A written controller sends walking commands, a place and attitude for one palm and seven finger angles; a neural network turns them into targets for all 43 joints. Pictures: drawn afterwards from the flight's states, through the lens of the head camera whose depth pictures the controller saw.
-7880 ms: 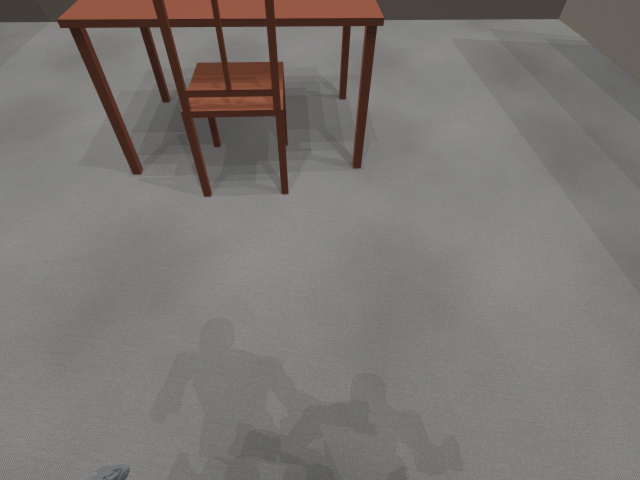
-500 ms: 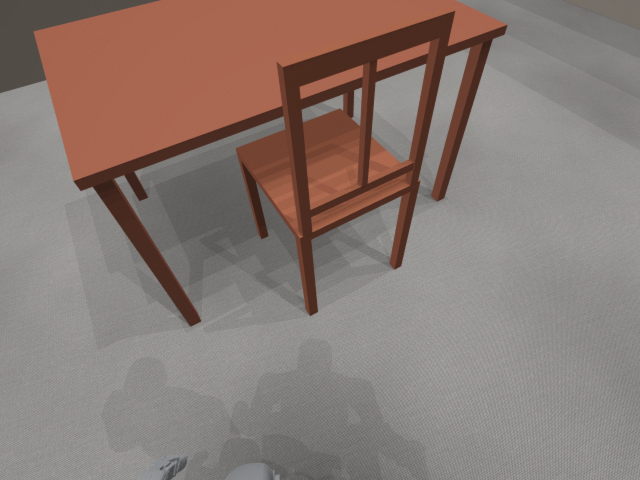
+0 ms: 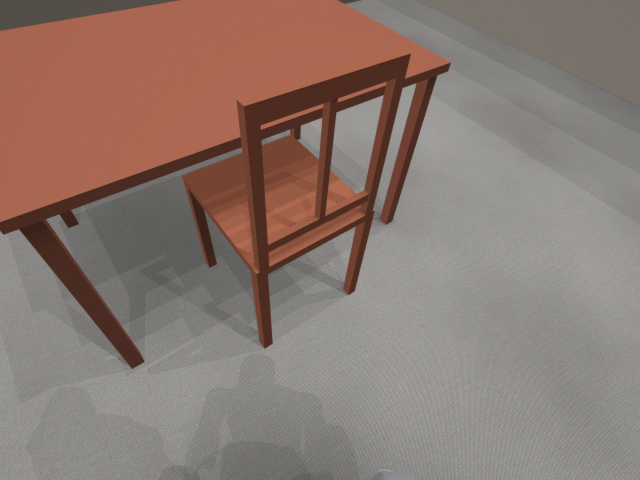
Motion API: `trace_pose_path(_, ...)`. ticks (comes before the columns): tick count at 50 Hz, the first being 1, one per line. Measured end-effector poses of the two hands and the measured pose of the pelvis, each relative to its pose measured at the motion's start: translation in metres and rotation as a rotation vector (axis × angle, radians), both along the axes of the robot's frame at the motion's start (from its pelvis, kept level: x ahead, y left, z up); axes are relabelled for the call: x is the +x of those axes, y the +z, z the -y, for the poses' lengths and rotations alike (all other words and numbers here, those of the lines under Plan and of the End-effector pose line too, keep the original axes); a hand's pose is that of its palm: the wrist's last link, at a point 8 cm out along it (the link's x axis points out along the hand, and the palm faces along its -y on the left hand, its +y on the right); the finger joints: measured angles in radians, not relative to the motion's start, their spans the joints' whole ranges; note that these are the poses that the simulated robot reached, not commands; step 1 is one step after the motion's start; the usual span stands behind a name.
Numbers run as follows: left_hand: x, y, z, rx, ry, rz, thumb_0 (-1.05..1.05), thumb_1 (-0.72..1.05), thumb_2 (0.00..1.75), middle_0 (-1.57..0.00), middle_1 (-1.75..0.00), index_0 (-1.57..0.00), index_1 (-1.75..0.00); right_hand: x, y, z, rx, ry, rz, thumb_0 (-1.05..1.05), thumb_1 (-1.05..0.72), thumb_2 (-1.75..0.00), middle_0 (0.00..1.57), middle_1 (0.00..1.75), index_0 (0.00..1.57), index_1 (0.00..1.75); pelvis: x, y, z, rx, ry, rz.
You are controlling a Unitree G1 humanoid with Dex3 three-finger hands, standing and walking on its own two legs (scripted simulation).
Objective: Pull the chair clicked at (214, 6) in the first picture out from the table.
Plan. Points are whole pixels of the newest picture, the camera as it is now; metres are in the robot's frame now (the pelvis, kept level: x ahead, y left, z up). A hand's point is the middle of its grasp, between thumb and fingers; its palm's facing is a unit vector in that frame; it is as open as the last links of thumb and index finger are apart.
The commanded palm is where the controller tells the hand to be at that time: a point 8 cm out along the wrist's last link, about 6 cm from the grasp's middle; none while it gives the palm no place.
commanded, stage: take the last steps up to it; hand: left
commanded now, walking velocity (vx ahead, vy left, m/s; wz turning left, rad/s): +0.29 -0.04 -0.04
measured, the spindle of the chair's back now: (324, 164) +0.75 +0.01 -0.08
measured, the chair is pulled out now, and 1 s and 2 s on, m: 0.00 0.00 0.00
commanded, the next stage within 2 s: come to a stop and stand still in 0.38 s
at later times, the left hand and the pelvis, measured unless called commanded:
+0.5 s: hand (241, 477) +0.16 +0.11 -0.19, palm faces +0.07 -0.98 -0.16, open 7.3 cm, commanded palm none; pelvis +0.17 -0.05 -0.01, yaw +1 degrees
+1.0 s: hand (253, 423) +0.23 +0.11 -0.18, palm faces +0.04 -0.95 -0.30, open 7.4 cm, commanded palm none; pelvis +0.18 -0.11 -0.02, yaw +0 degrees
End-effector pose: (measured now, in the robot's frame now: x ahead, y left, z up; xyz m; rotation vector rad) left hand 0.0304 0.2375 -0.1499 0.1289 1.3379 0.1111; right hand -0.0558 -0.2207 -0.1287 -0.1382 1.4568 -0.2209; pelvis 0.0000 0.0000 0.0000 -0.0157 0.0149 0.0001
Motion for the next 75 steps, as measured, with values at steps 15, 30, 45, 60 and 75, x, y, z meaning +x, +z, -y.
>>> trace_pose_path(15,0.124,0.007,0.064,0.066,0.011,0.122,-0.01,0.94,0.9,-0.2,-0.3,-0.2,-0.29,0.113,-0.029,0.061,0.06,-0.007,-0.039,0.01,-0.91,-0.9,0.2,0.3,0.2,0.3,0.1,-0.01,0.059,0.01,0.006,0.01)
trace_pose_path(30,0.13,-0.027,0.074,-0.027,0.11,-0.117,0.0,0.91,0.9,-0.2,-0.3,-0.2,-0.29,0.355,-0.013,0.04,0.002,0.18,0.303,0.0,-0.92,-0.9,0.2,0.29,0.2,0.3,0.201,-0.019,0.042,-0.001,0.011,0.035)
trace_pose_path(45,0.194,-0.003,0.063,0.098,0.056,-0.008,0.0,0.91,0.9,-0.2,-0.3,-0.2,-0.29,0.339,-0.014,0.087,-0.011,0.102,0.232,-0.01,-0.92,-0.9,0.21,0.3,0.2,0.3,0.191,-0.011,0.076,0.007,-0.007,0.025)
trace_pose_path(60,0.182,0.029,0.124,0.129,0.033,0.041,0.0,0.91,0.9,-0.2,-0.3,-0.2,-0.3,0.266,-0.029,0.151,0.047,0.063,0.082,0.0,-0.91,-0.9,0.2,0.3,0.2,0.3,0.187,0.0,0.12,0.077,0.008,0.009)
trace_pose_path(75,0.144,-0.007,0.08,0.078,0.105,-0.053,0.0,0.91,0.9,-0.2,-0.3,-0.2,-0.29,0.285,-0.017,0.097,-0.003,0.148,0.139,0.0,-0.91,-0.9,0.2,0.3,0.2,0.3,0.178,-0.011,0.086,0.034,0.029,0.013)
